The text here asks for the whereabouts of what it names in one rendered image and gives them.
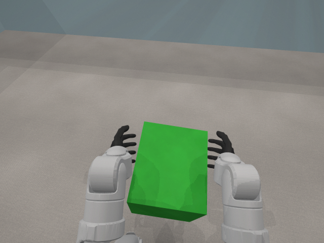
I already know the carton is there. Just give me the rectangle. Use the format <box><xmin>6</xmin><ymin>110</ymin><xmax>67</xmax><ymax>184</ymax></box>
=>
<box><xmin>127</xmin><ymin>121</ymin><xmax>208</xmax><ymax>222</ymax></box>

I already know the robot left forearm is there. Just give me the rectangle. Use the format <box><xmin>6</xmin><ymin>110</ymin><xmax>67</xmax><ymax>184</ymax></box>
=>
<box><xmin>76</xmin><ymin>146</ymin><xmax>132</xmax><ymax>243</ymax></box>

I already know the left robot hand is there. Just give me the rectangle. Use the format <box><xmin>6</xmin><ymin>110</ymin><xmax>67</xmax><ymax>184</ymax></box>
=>
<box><xmin>111</xmin><ymin>125</ymin><xmax>137</xmax><ymax>163</ymax></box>

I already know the robot right forearm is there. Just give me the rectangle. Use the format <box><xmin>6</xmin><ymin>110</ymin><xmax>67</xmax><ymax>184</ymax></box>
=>
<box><xmin>213</xmin><ymin>152</ymin><xmax>270</xmax><ymax>243</ymax></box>

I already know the right robot hand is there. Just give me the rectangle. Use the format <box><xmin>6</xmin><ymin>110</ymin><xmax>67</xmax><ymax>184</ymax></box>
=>
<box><xmin>208</xmin><ymin>131</ymin><xmax>235</xmax><ymax>169</ymax></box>

